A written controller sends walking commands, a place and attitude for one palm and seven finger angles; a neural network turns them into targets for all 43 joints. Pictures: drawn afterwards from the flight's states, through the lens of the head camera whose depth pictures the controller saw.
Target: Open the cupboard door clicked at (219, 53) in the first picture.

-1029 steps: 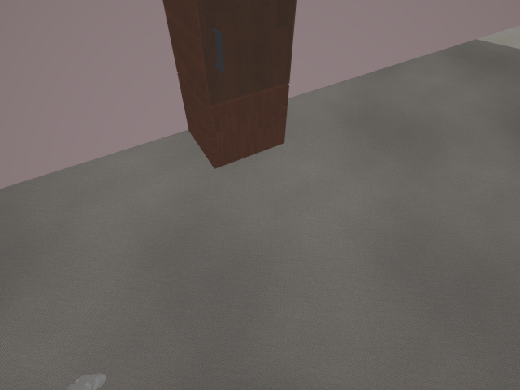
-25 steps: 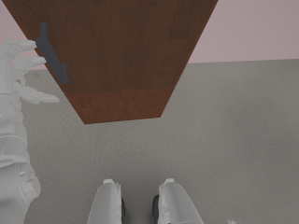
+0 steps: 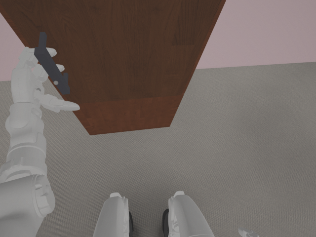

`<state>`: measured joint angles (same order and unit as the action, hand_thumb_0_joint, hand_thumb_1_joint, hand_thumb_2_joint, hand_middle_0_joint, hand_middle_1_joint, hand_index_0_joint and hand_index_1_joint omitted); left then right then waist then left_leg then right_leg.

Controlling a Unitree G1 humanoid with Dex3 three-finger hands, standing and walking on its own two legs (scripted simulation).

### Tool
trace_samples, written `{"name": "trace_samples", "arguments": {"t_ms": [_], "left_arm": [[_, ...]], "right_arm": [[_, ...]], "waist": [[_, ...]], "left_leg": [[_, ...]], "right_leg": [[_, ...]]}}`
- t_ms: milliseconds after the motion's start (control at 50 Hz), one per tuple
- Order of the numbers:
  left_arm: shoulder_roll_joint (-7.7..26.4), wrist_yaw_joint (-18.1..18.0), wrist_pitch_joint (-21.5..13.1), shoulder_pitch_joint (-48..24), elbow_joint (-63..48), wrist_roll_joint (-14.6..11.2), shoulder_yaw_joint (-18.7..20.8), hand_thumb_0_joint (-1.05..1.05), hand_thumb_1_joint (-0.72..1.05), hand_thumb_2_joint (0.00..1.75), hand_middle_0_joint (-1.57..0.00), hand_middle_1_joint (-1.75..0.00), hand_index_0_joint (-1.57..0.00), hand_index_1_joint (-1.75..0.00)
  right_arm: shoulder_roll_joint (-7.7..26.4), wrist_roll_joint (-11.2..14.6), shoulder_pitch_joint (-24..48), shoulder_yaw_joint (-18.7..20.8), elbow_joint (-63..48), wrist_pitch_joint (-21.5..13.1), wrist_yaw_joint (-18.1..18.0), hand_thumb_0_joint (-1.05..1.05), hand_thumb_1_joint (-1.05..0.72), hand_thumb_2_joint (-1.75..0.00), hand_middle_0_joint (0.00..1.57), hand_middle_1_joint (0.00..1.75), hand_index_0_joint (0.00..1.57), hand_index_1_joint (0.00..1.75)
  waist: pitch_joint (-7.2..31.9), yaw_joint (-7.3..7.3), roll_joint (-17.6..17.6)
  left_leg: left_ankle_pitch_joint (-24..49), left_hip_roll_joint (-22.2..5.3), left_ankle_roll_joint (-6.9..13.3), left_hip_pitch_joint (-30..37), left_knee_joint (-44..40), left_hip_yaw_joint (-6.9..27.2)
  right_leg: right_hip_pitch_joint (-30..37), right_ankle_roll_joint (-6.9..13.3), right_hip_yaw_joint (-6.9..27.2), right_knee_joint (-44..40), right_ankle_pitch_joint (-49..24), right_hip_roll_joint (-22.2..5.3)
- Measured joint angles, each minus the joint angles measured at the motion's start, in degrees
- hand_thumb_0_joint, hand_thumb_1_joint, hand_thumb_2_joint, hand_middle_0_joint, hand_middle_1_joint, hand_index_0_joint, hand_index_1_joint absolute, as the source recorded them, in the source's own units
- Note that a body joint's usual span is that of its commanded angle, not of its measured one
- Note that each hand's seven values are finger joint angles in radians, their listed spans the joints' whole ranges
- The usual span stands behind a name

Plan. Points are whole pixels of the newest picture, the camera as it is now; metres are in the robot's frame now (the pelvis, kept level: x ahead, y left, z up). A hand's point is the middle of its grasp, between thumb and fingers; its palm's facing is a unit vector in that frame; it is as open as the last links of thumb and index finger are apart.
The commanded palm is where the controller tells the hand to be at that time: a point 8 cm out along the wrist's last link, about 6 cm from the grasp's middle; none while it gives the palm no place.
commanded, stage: slide the fingers in behind the handle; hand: left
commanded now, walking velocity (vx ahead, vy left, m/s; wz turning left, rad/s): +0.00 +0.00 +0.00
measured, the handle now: (55, 67) +0.52 +0.23 +0.03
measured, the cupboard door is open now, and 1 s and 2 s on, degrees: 0 0 15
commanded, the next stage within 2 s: close the thumb around the handle in 0.66 s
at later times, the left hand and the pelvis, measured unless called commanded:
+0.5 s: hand (63, 82) +0.48 +0.21 +0.03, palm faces +0.11 -0.99 -0.03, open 14.0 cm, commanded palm +0.45 +0.25 +0.03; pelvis +0.00 -0.01 +0.00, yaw +0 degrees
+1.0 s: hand (62, 86) +0.46 +0.21 +0.03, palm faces +0.11 -0.99 -0.02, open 12.3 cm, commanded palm +0.44 +0.25 +0.03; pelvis +0.00 +0.00 +0.00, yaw +0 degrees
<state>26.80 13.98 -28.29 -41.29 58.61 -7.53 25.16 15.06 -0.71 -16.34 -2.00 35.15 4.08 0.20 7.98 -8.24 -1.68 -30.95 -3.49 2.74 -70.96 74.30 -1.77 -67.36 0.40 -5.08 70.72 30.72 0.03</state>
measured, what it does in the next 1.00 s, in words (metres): stands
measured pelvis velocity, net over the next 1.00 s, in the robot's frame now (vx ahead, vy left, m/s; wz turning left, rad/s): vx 0.00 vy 0.00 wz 0.01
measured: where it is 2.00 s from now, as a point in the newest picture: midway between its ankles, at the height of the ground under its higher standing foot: outside the picture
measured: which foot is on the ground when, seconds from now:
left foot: down 0.00-1.00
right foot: down 0.00-1.00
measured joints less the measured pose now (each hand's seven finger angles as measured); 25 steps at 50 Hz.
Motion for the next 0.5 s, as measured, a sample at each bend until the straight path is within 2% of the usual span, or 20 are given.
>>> {"name": "trace_samples", "arguments": {"t_ms": [220,500], "left_arm": [[-1.4,-0.8,-1.2,0.4,0.3,-0.4,-1.7,-0.01,-0.5,0.3,-0.3,-1.2,-0.3,-1.2],[-1.5,-2.7,-1.7,-0.9,1.6,0.9,-1.3,-0.01,-0.5,0.3,-0.31,-1.2,-0.3,-1.2]], "right_arm": [[-0.2,0.0,-0.3,0.3,1.0,0.0,0.1,0.0,-0.91,-0.9,0.2,0.3,0.2,0.3],[0.1,-0.2,0.2,0.3,0.3,0.2,0.1,0.0,-0.91,-0.9,0.2,0.3,0.2,0.3]], "waist": [[0.1,0.57,0.1],[0.2,-0.22,-0.1]], "left_leg": [[0.1,0.2,-0.4,0.6,-0.3,0.4],[0.1,0.0,-0.4,-0.1,0.2,0.1]], "right_leg": [[0.6,0.3,-0.3,0.0,0.2,-0.1],[-0.3,0.4,0.0,0.8,0.2,0.0]]}}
